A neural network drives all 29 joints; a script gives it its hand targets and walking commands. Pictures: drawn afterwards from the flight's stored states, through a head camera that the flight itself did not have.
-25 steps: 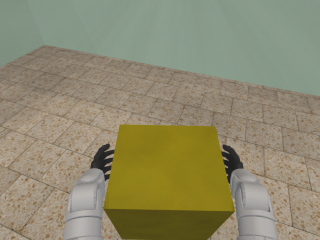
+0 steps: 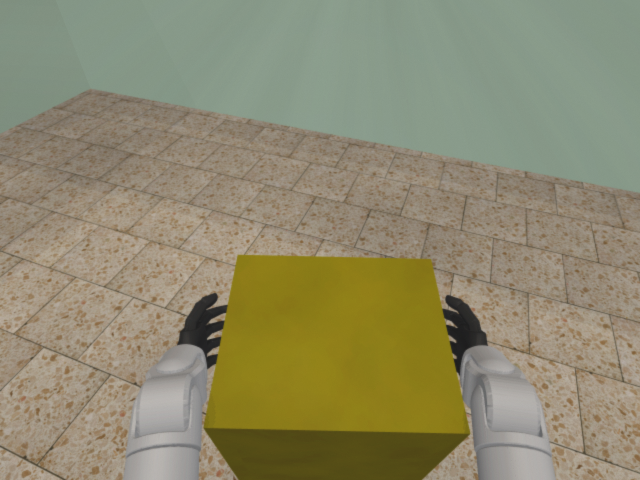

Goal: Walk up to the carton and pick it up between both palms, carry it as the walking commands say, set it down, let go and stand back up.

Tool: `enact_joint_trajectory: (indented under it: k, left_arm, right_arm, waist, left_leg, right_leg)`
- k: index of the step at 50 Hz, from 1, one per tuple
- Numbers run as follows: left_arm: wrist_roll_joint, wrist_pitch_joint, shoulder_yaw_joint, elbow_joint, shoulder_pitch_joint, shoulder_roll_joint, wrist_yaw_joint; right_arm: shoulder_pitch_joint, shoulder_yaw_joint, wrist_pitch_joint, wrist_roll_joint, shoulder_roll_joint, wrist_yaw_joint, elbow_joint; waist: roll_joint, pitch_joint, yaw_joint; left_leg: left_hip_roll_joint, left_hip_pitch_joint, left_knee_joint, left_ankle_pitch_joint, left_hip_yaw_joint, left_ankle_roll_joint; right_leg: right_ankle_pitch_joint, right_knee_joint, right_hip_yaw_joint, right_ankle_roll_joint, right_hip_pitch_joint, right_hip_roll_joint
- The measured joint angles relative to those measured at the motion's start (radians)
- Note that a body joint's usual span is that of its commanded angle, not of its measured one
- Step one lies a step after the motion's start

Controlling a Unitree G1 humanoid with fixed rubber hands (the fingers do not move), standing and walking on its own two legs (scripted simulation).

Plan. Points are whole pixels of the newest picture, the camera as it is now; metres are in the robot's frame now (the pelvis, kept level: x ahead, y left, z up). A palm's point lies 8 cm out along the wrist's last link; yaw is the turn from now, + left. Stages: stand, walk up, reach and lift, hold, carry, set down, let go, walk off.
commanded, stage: hold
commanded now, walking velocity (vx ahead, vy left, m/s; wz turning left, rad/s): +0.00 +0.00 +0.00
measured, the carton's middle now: (330, 379) +0.27 +0.00 -0.03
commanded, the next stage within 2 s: carry in 0.90 s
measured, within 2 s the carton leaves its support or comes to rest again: neither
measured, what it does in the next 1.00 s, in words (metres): stands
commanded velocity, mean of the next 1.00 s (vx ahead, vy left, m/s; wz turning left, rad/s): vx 0.14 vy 0.00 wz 0.00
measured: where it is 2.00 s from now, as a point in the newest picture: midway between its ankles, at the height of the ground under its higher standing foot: (331, 467)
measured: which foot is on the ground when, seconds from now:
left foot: down 0.00-1.00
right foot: down 0.00-1.00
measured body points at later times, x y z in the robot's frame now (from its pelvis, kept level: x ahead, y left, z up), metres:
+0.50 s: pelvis +0.00 +0.00 +0.00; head -0.04 +0.00 +0.45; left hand +0.28 +0.17 +0.03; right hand +0.28 -0.17 +0.03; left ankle +0.00 +0.12 -0.75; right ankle +0.02 -0.12 -0.75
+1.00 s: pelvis +0.01 +0.00 -0.01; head -0.03 +0.00 +0.44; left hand +0.29 +0.18 +0.04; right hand +0.29 -0.17 +0.04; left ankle -0.01 +0.12 -0.74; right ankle +0.01 -0.12 -0.75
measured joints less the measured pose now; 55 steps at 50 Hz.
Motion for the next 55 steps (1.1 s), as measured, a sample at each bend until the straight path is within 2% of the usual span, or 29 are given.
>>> enact_joint_trajectory:
  k: [44,45,49,52,55]
  left_arm:
    - [-0.004,-0.004,0.003,0.021,-0.017,0.007,0.001]
    - [-0.005,-0.001,0.0,0.022,-0.017,0.008,0.001]
    - [-0.015,0.026,-0.01,-0.011,-0.009,0.005,0.008]
    - [-0.037,0.062,-0.024,-0.088,0.001,0.013,0.022]
    - [-0.067,0.111,-0.033,-0.179,0.032,0.037,0.028]
  right_arm:
    - [-0.009,-0.005,-0.001,-0.009,0.005,-0.004,0.008]
    - [-0.005,-0.005,0.001,-0.009,0.005,-0.005,0.005]
    - [0.015,0.017,0.024,0.013,-0.011,-0.015,-0.032]
    - [0.016,0.034,0.051,0.039,-0.015,-0.031,-0.09]
    - [0.028,0.051,0.093,0.064,0.003,-0.052,-0.158]
  waist:
    - [0.003,0.004,0.007]
    - [0.002,-0.013,0.006]
    - [0.007,-0.107,0.007]
    - [-0.013,-0.149,0.011]
    - [-0.008,-0.186,0.01]
  left_leg:
    - [0.004,-0.006,0.009,-0.001,0.003,-0.003]
    - [0.008,-0.033,0.03,-0.014,0.011,-0.002]
    - [0.029,-0.174,0.187,-0.223,0.053,0.007]
    - [0.029,-0.202,0.175,-0.157,0.101,0.009]
    - [0.038,-0.195,0.137,-0.086,0.125,0.01]
  right_leg:
    - [-0.001,0.007,-0.007,-0.004,-0.004,0.003]
    - [-0.006,0.019,-0.012,-0.005,-0.025,0.003]
    - [-0.131,0.119,-0.043,-0.019,-0.138,-0.003]
    - [-0.135,0.178,-0.052,-0.007,-0.201,-0.035]
    - [-0.199,0.325,-0.111,-0.009,-0.288,-0.053]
